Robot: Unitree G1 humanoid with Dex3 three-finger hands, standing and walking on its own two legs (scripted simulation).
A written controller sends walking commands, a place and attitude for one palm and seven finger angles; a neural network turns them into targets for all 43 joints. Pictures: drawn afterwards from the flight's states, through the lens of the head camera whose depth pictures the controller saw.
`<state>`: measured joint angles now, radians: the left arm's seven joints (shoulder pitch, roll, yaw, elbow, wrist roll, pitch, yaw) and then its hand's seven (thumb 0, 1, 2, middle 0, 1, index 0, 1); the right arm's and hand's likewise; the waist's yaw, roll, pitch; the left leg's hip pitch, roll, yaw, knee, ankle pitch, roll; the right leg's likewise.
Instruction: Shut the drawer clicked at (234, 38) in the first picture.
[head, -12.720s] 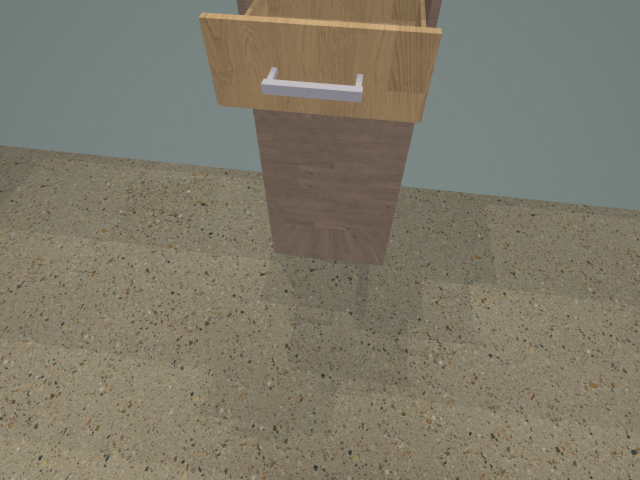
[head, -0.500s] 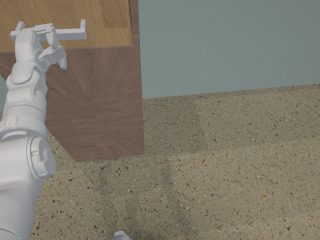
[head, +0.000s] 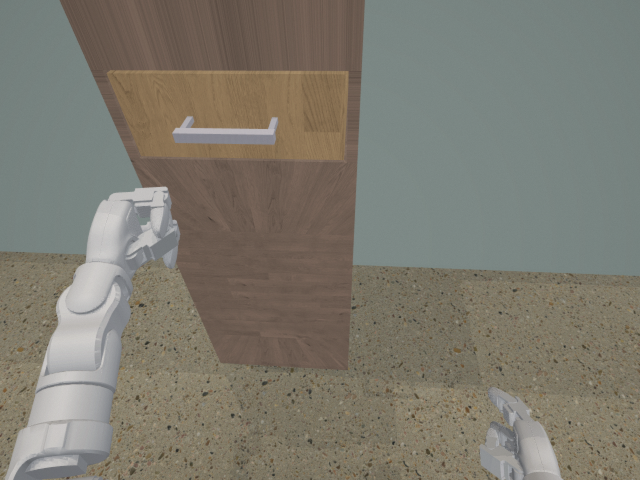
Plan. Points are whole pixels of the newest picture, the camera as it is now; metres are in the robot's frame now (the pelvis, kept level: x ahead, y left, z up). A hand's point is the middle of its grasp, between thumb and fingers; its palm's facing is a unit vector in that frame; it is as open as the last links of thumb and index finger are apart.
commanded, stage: draw the hand back to the body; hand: left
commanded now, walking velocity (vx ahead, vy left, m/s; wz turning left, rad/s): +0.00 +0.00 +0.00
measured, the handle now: (227, 129) +0.61 +0.20 +0.15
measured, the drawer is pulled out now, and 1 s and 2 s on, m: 0.00 0.00 0.00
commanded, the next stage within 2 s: step back with the hand held close in 0.80 s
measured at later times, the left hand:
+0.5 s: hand (102, 336) +0.21 +0.23 +0.16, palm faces +0.33 -0.89 -0.32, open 3.3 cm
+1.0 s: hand (57, 352) +0.18 +0.25 +0.18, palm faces +0.38 -0.84 -0.38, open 3.3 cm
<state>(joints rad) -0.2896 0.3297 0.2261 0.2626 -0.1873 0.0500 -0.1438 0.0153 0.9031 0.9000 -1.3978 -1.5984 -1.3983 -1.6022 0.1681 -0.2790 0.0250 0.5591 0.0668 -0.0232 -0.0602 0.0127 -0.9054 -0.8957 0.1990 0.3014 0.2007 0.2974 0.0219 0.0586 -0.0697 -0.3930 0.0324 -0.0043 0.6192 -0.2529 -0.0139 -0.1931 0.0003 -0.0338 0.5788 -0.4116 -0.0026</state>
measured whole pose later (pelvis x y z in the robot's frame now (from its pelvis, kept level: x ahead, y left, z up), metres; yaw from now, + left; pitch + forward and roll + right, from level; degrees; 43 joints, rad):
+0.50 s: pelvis -0.01 +0.00 +0.02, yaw -1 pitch -5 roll +0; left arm 0.36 0.30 0.25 -0.27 -0.09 -0.11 0.07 0.01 0.90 0.90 -1.40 -1.60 -1.40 -1.60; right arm 0.21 -0.24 0.03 0.64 0.01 -0.02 -0.07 0.02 -0.90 -0.90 0.20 0.30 0.20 0.30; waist 0.03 0.07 0.03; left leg -0.18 0.04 0.02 0.42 -0.15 -0.02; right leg 0.00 0.01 -0.01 0.38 -0.30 -0.01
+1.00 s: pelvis -0.01 +0.01 +0.01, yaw -1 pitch -4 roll -1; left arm 0.51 0.32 0.30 -0.46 -0.06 -0.14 0.09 0.02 0.89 0.90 -1.40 -1.60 -1.40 -1.60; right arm 0.16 -0.21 0.05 0.59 0.00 -0.06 -0.07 0.02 -0.90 -0.90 0.20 0.30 0.20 0.30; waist 0.05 0.06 0.02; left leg -0.21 0.03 0.02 0.45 -0.17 0.00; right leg 0.00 -0.01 -0.02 0.37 -0.30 0.01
